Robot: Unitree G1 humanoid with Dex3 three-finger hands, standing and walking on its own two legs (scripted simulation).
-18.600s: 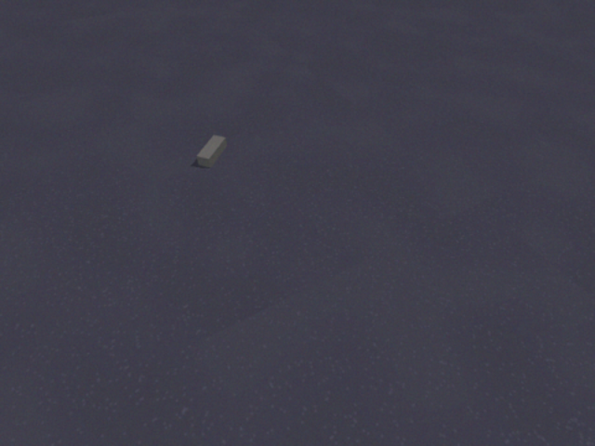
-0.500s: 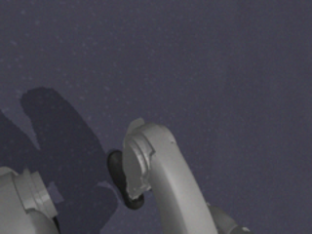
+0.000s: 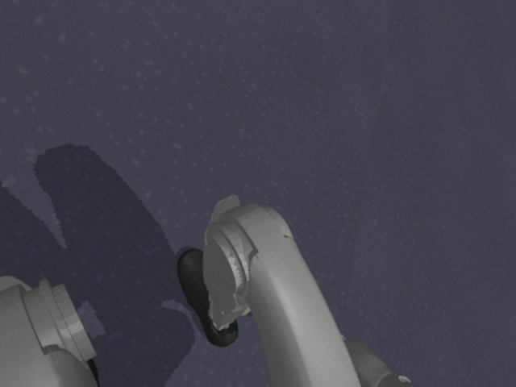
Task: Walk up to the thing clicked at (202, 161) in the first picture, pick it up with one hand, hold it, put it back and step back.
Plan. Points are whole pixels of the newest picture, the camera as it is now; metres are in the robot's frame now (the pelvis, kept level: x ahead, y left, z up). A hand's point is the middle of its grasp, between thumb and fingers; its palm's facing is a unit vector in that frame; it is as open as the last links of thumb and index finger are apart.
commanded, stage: settle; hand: left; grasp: from above
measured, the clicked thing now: out of the picture +0.47 +0.36 -0.28
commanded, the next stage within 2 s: lift in 0.82 s
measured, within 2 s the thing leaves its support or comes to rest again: leaves its support in 0.24 s
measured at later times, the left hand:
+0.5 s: hand out of the picture +0.46 +0.38 -0.18, palm faces -0.42 -0.11 -0.90, open 10.1 cm
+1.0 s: hand out of the picture +0.45 +0.37 -0.12, palm faces -0.45 -0.10 -0.89, open 10.0 cm
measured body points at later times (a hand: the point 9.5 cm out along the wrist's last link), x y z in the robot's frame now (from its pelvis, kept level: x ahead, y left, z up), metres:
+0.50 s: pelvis +0.00 +0.00 +0.02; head +0.26 +0.15 +0.36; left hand +0.48 +0.38 -0.13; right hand +0.10 -0.27 -0.03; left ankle +0.06 +0.12 -0.27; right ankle +0.13 -0.12 -0.27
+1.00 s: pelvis +0.00 -0.01 +0.04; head +0.24 +0.12 +0.39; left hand +0.47 +0.37 -0.07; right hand +0.07 -0.27 -0.04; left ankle +0.06 +0.12 -0.27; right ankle +0.13 -0.12 -0.27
